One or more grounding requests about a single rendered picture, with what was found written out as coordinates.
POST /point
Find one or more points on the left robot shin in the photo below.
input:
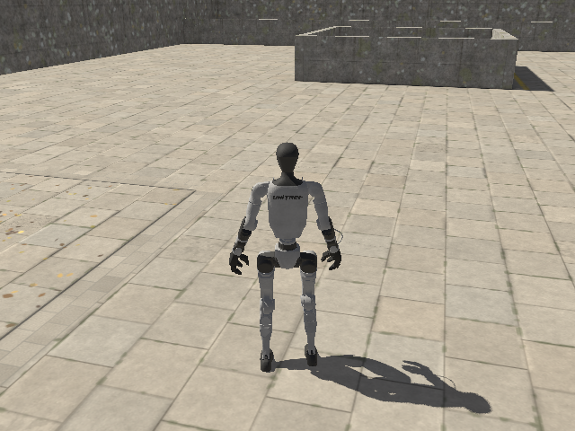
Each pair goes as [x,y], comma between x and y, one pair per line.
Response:
[265,330]

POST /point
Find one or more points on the right robot hand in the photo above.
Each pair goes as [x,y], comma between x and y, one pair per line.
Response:
[334,256]

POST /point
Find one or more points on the left robot upper arm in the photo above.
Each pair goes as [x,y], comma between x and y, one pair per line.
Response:
[259,190]

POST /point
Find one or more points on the left robot thigh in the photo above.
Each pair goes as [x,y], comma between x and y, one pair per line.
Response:
[266,268]

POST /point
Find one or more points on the right robot upper arm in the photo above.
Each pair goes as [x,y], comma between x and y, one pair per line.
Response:
[315,189]

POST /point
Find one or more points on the left robot hand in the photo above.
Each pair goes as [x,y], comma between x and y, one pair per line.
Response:
[233,262]

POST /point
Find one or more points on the robot right forearm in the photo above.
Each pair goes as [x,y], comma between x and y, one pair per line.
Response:
[330,238]

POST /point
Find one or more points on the robot left forearm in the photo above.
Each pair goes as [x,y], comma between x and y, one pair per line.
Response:
[241,239]

